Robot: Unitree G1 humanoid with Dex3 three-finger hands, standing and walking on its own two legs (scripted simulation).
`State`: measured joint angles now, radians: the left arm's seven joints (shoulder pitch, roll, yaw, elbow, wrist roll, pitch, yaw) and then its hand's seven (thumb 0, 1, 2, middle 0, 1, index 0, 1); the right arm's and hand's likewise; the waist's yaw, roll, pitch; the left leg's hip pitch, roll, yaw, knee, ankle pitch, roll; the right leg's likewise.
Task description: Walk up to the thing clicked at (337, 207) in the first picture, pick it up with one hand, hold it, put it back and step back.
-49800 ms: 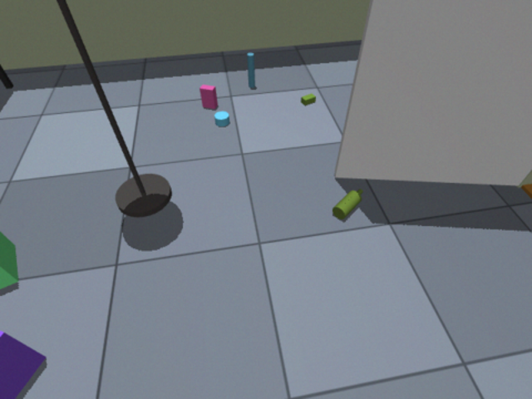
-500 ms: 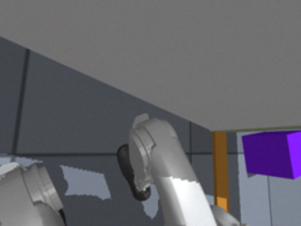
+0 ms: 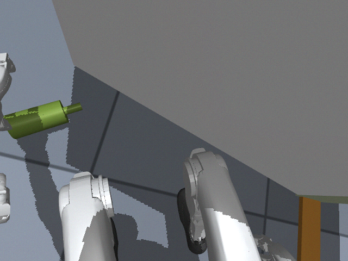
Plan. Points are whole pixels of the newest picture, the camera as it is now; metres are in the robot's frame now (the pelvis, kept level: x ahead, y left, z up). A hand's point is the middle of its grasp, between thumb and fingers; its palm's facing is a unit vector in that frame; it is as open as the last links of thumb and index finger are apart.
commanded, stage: withdraw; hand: left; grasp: from above
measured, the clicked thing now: (47, 116) +0.51 +0.28 -0.31
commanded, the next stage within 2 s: home in 0.30 s
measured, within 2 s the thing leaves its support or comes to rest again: neither
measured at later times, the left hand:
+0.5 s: hand (20, 109) +0.49 +0.30 -0.18, palm faces -0.42 -0.06 -0.91, open 13.5 cm
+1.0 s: hand out of the picture +0.37 +0.28 +0.00, palm faces -0.26 -0.66 -0.71, open 8.0 cm
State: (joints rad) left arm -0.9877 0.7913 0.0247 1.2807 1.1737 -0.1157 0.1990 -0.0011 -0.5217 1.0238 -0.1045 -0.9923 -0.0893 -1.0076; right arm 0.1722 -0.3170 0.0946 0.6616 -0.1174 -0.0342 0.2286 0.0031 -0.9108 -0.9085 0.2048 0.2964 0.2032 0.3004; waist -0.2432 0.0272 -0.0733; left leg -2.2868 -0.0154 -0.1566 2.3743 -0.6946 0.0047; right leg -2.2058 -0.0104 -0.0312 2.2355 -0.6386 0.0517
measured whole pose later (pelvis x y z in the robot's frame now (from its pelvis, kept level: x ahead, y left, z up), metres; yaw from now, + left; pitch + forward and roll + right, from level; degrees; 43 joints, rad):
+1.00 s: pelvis +0.01 -0.01 +0.11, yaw +4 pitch +35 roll -6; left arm -0.40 0.52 0.08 0.56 0.51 0.07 -0.02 0.00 0.75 0.89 -0.22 -0.34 -0.22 -0.35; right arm 0.13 -0.30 -0.02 0.58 0.00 0.02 0.08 0.01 -0.91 -0.90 0.20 0.30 0.20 0.30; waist -0.09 0.04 -0.19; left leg -1.94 0.01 -0.10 2.01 -0.68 -0.01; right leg -1.90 -0.03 -0.01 1.91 -0.63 0.06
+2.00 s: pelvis +0.08 -0.01 +0.37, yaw +9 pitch +10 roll -3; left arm 0.51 0.22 0.04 -0.14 -0.05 0.47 0.02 0.01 0.90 0.90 -0.21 -0.30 -0.21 -0.30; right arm 0.27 -0.22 0.03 0.52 0.01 -0.23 -0.18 0.01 -0.90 -0.90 0.21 0.30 0.20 0.30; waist -0.04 0.05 -0.18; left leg -0.70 0.04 -0.08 1.02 -0.50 -0.02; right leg -0.67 -0.03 -0.06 0.95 -0.46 0.03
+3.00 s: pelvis +0.08 -0.01 +0.37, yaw +9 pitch +10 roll -3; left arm 0.50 0.23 0.03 -0.14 -0.05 0.46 0.01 0.01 0.90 0.90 -0.21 -0.30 -0.20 -0.30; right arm 0.28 -0.22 0.04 0.55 0.00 -0.25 -0.18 0.02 -0.90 -0.90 0.21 0.30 0.21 0.30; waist -0.04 0.04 -0.16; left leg -0.70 0.04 -0.07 1.02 -0.50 -0.02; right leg -0.66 -0.03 -0.05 0.94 -0.45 0.04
